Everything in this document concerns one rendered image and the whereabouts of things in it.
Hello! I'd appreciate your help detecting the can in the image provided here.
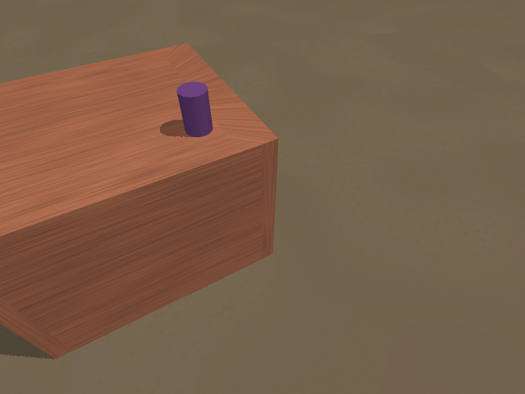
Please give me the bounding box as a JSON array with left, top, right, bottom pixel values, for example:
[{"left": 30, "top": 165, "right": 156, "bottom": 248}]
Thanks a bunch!
[{"left": 177, "top": 82, "right": 212, "bottom": 137}]

